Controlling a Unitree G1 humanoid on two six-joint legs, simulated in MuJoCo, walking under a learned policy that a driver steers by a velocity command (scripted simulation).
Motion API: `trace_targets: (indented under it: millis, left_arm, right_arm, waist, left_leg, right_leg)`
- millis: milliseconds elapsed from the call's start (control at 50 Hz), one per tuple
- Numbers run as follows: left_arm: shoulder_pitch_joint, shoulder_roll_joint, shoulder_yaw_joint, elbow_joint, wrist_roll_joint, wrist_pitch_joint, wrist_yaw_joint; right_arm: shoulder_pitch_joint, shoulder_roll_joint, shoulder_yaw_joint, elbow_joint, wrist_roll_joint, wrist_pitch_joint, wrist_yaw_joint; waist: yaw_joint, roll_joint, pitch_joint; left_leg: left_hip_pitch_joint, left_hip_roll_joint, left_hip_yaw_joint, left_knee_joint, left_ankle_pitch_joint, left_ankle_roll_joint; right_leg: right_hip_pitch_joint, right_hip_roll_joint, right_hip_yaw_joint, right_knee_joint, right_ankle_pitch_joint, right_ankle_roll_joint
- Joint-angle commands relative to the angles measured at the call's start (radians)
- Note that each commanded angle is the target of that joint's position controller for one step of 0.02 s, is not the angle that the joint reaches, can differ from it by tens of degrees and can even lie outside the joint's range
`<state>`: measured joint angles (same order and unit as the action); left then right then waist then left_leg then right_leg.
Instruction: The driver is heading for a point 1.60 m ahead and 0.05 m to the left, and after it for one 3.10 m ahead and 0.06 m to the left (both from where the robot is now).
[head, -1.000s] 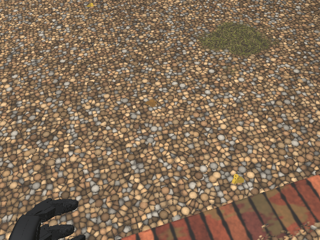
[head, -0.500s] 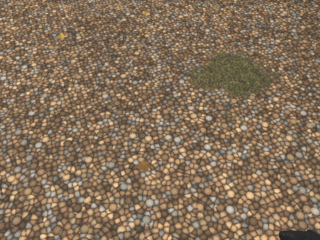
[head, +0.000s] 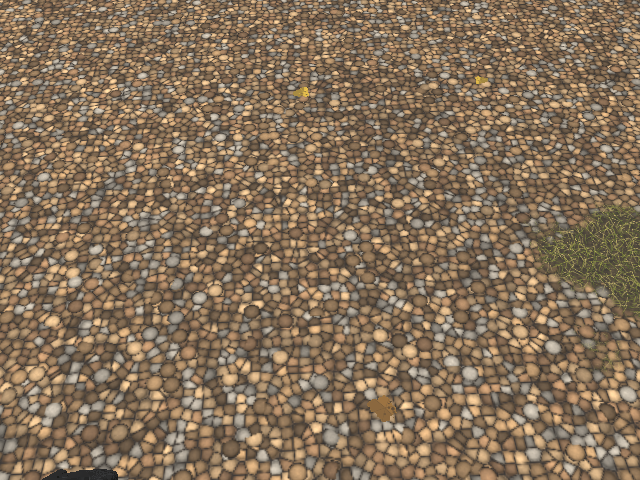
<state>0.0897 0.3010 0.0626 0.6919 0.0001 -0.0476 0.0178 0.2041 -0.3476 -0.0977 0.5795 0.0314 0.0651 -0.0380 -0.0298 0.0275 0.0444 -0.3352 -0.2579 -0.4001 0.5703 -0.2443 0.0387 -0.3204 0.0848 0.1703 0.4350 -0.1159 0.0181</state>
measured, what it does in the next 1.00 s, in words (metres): steps on the spot: left foot, then right foot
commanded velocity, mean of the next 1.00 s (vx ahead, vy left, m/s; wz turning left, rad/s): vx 0.01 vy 0.00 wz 0.14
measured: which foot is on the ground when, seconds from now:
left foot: up 0.00-0.46, down 0.48-1.00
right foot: down 0.00-0.48, up 0.50-0.98, down 1.00-1.00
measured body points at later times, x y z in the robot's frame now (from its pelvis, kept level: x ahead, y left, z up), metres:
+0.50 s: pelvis +0.02 +0.01 +0.00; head +0.05 +0.05 +0.45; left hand +0.00 +0.33 -0.12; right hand +0.30 -0.15 -0.07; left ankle -0.03 +0.12 -0.74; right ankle +0.07 -0.12 -0.73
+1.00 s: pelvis +0.04 +0.00 -0.01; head +0.08 -0.01 +0.44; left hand +0.17 +0.30 -0.09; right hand +0.22 -0.27 -0.12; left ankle -0.02 +0.12 -0.73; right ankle +0.05 -0.09 -0.74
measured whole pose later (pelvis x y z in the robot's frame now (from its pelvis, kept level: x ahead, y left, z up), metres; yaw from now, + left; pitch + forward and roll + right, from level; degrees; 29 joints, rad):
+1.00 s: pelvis +0.04 +0.00 -0.01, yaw +4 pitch +2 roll +2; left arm 0.16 0.31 0.09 0.59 -0.02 0.09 -0.02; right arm 0.11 -0.31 -0.09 0.72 0.02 0.02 0.00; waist 0.00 0.02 0.07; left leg -0.22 0.16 0.35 0.62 -0.38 -0.03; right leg -0.35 -0.06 -0.10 0.63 -0.28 -0.03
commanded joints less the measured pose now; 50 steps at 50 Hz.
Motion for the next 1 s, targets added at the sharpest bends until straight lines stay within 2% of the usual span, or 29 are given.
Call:
trace_targets:
  millis: [20,40,60,80,100,140,180,240,300,360,400,440,460,480,500,520,540,560,580,600,620,680,760,820,860,920,960,980,1000]
  left_arm:
    - [-0.009,0.181,0.051,-0.082,0.054,0.002,0.003]
    - [-0.044,0.130,0.042,-0.102,0.042,0.003,0.007]
    - [-0.072,0.095,0.032,-0.111,0.028,0.009,0.014]
    - [-0.082,0.088,0.026,-0.120,0.017,0.018,0.023]
    - [-0.089,0.087,0.021,-0.122,0.013,0.026,0.029]
    - [-0.070,0.086,0.015,-0.119,0.025,0.036,0.035]
    - [-0.025,0.097,0.018,-0.109,0.032,0.045,0.038]
    - [0.018,0.125,0.031,-0.089,0.032,0.052,0.033]
    - [0.005,0.149,0.044,-0.080,0.027,0.052,0.020]
    - [0.007,0.167,0.053,-0.064,0.011,0.050,0.000]
    - [0.019,0.177,0.057,-0.049,-0.013,0.044,-0.012]
    - [0.013,0.173,0.053,-0.031,-0.043,0.039,-0.016]
    - [0.050,0.133,0.036,-0.004,-0.050,0.036,-0.018]
    - [0.097,0.050,0.002,0.003,-0.010,0.029,-0.028]
    - [0.104,-0.011,-0.028,-0.028,0.030,0.022,-0.042]
    - [0.057,0.072,-0.002,-0.006,0.012,0.032,-0.033]
    - [0.061,0.104,0.011,-0.001,-0.019,0.043,-0.032]
    - [0.085,0.114,0.020,0.021,-0.029,0.053,-0.024]
    - [0.100,0.145,0.034,0.033,-0.025,0.065,-0.012]
    - [0.125,0.162,0.046,0.041,-0.025,0.074,-0.005]
    - [0.149,0.165,0.052,0.044,-0.031,0.081,0.001]
    - [0.144,0.120,0.049,0.021,-0.034,0.099,0.014]
    - [0.102,0.063,0.030,-0.046,-0.020,0.104,-0.005]
    - [0.090,0.048,0.023,-0.092,-0.017,0.107,-0.026]
    - [0.095,0.056,0.028,-0.113,-0.018,0.114,-0.036]
    - [0.096,0.068,0.039,-0.143,-0.024,0.133,-0.047]
    - [0.132,0.075,0.053,-0.147,-0.028,0.141,-0.049]
    - [0.195,0.102,0.070,-0.132,-0.024,0.138,-0.036]
    - [0.288,0.219,0.112,-0.121,-0.023,0.129,-0.013]
  right_arm:
    - [0.075,-0.114,-0.027,-0.089,0.006,-0.020,0.017]
    - [0.073,-0.190,-0.047,-0.064,-0.002,-0.022,0.022]
    - [0.078,-0.194,-0.053,-0.042,-0.002,-0.014,0.021]
    - [0.099,-0.164,-0.047,-0.024,-0.008,-0.002,0.015]
    - [0.115,-0.141,-0.039,-0.023,-0.010,0.005,0.017]
    - [0.088,-0.113,-0.027,-0.044,0.000,0.004,0.019]
    - [0.029,-0.093,-0.016,-0.071,0.006,-0.002,0.019]
    - [-0.011,-0.070,-0.006,-0.095,-0.001,-0.008,0.025]
    - [-0.020,-0.048,0.002,-0.099,-0.009,-0.008,0.033]
    - [-0.028,-0.032,0.010,-0.098,-0.017,-0.005,0.038]
    - [-0.024,-0.035,0.009,-0.097,-0.017,0.000,0.043]
    - [0.022,-0.028,0.007,-0.076,-0.020,0.003,0.049]
    - [0.069,-0.046,0.001,-0.051,-0.024,0.001,0.046]
    - [0.105,-0.101,-0.007,-0.040,-0.029,-0.004,0.035]
    - [0.033,-0.137,0.004,-0.068,-0.056,-0.015,0.025]
    - [0.031,-0.034,0.030,-0.061,-0.080,-0.036,0.030]
    - [0.000,-0.029,0.034,-0.034,-0.084,-0.052,0.034]
    - [-0.036,-0.059,0.021,-0.020,-0.075,-0.061,0.034]
    - [-0.064,-0.083,0.012,-0.015,-0.060,-0.066,0.029]
    - [-0.079,-0.088,0.011,-0.010,-0.056,-0.067,0.021]
    - [-0.095,-0.074,0.015,-0.011,-0.059,-0.065,0.013]
    - [-0.119,-0.015,0.028,-0.003,-0.062,-0.058,-0.007]
    - [-0.110,-0.035,0.014,0.025,-0.063,-0.051,-0.019]
    - [-0.119,-0.067,-0.004,0.036,-0.054,-0.051,-0.008]
    - [-0.128,-0.085,-0.015,0.043,-0.042,-0.053,0.005]
    - [-0.139,-0.105,-0.030,0.055,-0.018,-0.060,0.025]
    - [-0.147,-0.103,-0.035,0.070,0.001,-0.057,0.035]
    - [-0.113,-0.085,-0.033,0.096,0.005,-0.055,0.041]
    - [-0.098,-0.059,-0.028,0.090,-0.016,-0.058,0.045]
  waist:
    - [-0.029,-0.294,-0.182]
    - [-0.019,-0.213,-0.138]
    - [-0.016,-0.157,-0.103]
    - [-0.015,-0.125,-0.093]
    - [-0.009,-0.126,-0.067]
    - [0.008,-0.143,-0.050]
    - [0.048,-0.160,-0.059]
    - [0.077,-0.162,-0.090]
    - [0.072,-0.164,-0.107]
    - [0.065,-0.162,-0.122]
    - [0.054,-0.177,-0.134]
    - [0.013,-0.173,-0.142]
    - [-0.005,-0.134,-0.151]
    - [0.012,0.038,-0.212]
    - [0.044,0.282,-0.227]
    - [-0.019,0.149,-0.249]
    - [0.001,0.142,-0.191]
    - [0.012,0.142,-0.157]
    - [0.011,0.158,-0.118]
    - [0.023,0.159,-0.097]
    - [0.034,0.146,-0.092]
    - [0.030,0.113,-0.069]
    - [0.010,0.087,-0.072]
    - [0.008,0.082,-0.080]
    - [0.016,0.086,-0.087]
    - [0.029,0.097,-0.102]
    - [0.064,0.085,-0.119]
    - [0.095,0.029,-0.141]
    - [0.126,-0.164,-0.158]
  left_leg:
    - [-0.222,0.075,0.110,0.384,-0.399,-0.051]
    - [-0.253,0.142,0.144,0.489,-0.309,-0.088]
    - [-0.264,0.166,0.169,0.540,-0.232,-0.103]
    - [-0.280,0.177,0.195,0.618,-0.181,-0.116]
    - [-0.304,0.191,0.228,0.698,-0.155,-0.129]
    - [-0.335,0.236,0.310,0.725,-0.113,-0.148]
    - [-0.380,0.290,0.346,0.662,-0.083,-0.171]
    - [-0.383,0.344,0.363,0.568,-0.087,-0.187]
    - [-0.306,0.367,0.392,0.452,-0.077,-0.172]
    - [-0.163,0.335,0.433,0.303,-0.109,-0.135]
    - [-0.102,0.312,0.443,0.192,-0.128,-0.102]
    - [0.036,0.282,0.444,-0.044,-0.019,-0.045]
    - [0.190,0.265,0.426,-0.201,0.128,-0.008]
    - [0.418,0.405,0.250,-0.215,0.432,0.027]
    - [0.432,0.651,0.034,-0.183,0.628,0.195]
    - [0.321,0.650,0.093,-0.200,0.573,0.263]
    - [0.276,0.593,0.187,-0.207,0.501,0.235]
    - [0.263,0.550,0.247,-0.216,0.418,0.196]
    - [0.242,0.545,0.277,-0.224,0.429,0.182]
    - [0.203,0.545,0.314,-0.230,0.494,0.182]
    - [0.194,0.548,0.343,-0.240,0.496,0.185]
    - [0.225,0.563,0.398,-0.272,0.361,0.180]
    - [0.281,0.595,0.440,-0.278,0.323,0.189]
    - [0.280,0.625,0.478,-0.268,0.381,0.199]
    - [0.275,0.637,0.509,-0.243,0.447,0.188]
    - [0.293,0.652,0.545,-0.184,0.493,0.143]
    - [0.271,0.633,0.597,-0.080,0.477,0.082]
    - [0.210,0.579,0.645,0.050,0.458,0.027]
    - [-0.010,0.475,0.692,0.320,0.212,-0.058]
  right_leg:
    - [0.256,-0.459,0.390,-0.132,0.210,-0.255]
    - [0.218,-0.435,0.323,-0.138,0.147,-0.254]
    - [0.188,-0.367,0.215,-0.128,0.053,-0.214]
    - [0.177,-0.325,0.153,-0.124,0.012,-0.188]
    - [0.152,-0.315,0.105,-0.129,0.044,-0.193]
    - [0.149,-0.288,0.005,-0.150,0.094,-0.207]
    - [0.220,-0.299,-0.041,-0.155,0.125,-0.229]
    - [0.298,-0.346,-0.079,-0.154,0.175,-0.256]
    - [0.285,-0.370,-0.150,-0.152,0.182,-0.255]
    - [0.232,-0.383,-0.189,-0.129,0.251,-0.254]
    - [0.252,-0.406,-0.186,-0.091,0.304,-0.245]
    - [0.222,-0.395,-0.194,-0.009,0.312,-0.202]
    - [0.136,-0.358,-0.225,0.056,0.253,-0.146]
    - [-0.035,-0.277,-0.297,0.201,-0.027,-0.052]
    - [-0.222,-0.184,-0.309,0.341,-0.496,0.034]
    - [-0.175,-0.205,-0.188,0.453,-0.535,0.059]
    - [-0.180,-0.189,-0.163,0.512,-0.503,0.056]
    - [-0.210,-0.177,-0.154,0.549,-0.456,0.056]
    - [-0.241,-0.161,-0.145,0.610,-0.404,0.063]
    - [-0.236,-0.143,-0.137,0.687,-0.370,0.071]
    - [-0.246,-0.129,-0.140,0.749,-0.345,0.080]
    - [-0.315,-0.155,-0.150,0.754,-0.270,0.105]
    - [-0.311,-0.195,-0.178,0.590,-0.232,0.108]
    - [-0.258,-0.207,-0.211,0.491,-0.251,0.079]
    - [-0.213,-0.198,-0.241,0.432,-0.256,0.051]
    - [-0.144,-0.182,-0.273,0.331,-0.265,0.003]
    - [-0.035,-0.147,-0.302,0.190,-0.188,-0.042]
    - [0.097,-0.109,-0.290,0.081,-0.063,-0.081]
    - [0.308,-0.201,-0.087,0.005,0.373,-0.161]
